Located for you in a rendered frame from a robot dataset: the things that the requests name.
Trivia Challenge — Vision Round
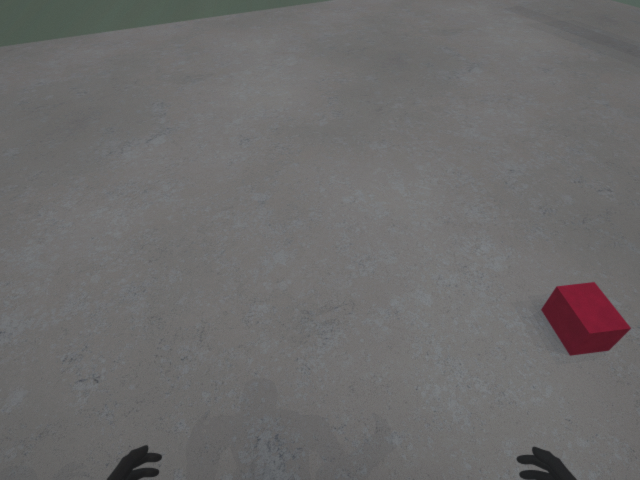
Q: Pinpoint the left robot hand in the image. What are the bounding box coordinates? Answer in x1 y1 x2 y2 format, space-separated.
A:
107 445 162 480

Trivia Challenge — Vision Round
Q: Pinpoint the right robot hand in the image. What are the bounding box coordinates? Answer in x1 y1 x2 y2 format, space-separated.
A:
517 447 577 480

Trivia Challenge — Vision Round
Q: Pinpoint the carton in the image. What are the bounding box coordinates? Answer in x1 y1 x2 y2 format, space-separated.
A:
541 282 631 356

